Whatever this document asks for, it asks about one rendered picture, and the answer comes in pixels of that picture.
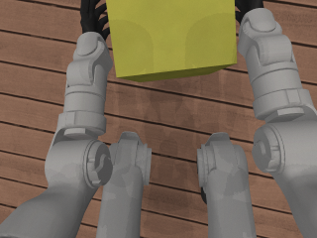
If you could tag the left robot shin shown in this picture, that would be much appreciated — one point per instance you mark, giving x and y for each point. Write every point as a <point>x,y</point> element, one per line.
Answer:
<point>126,135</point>

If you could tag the left robot thigh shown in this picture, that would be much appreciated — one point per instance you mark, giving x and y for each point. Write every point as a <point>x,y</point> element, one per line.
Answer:
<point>122,196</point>

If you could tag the robot left forearm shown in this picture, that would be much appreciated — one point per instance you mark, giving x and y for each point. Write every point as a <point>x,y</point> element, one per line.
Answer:
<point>85,92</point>

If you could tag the carton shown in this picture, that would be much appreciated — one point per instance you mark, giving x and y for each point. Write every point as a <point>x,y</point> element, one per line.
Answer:
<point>166,39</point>

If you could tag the robot right forearm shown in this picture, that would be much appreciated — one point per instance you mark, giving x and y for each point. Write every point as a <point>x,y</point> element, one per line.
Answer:
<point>272,69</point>

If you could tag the robot left hand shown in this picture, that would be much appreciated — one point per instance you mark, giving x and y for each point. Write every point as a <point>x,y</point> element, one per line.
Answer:
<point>90,21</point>

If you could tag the robot right hand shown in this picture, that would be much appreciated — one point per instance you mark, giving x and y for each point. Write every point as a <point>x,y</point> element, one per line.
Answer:
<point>245,6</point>

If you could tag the robot left upper arm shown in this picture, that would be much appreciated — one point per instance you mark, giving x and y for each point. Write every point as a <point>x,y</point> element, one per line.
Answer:
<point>74,170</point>

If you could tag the robot right upper arm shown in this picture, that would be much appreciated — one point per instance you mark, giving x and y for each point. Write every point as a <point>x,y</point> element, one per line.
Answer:
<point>288,151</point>

